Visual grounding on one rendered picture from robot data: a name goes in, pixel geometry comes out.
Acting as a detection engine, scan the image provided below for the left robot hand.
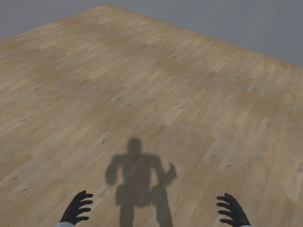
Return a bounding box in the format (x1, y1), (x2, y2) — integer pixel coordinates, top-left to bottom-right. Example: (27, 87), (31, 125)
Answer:
(60, 190), (94, 226)

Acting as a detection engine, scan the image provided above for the right robot hand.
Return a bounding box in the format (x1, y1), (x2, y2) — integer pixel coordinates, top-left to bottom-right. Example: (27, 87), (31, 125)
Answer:
(216, 193), (251, 227)

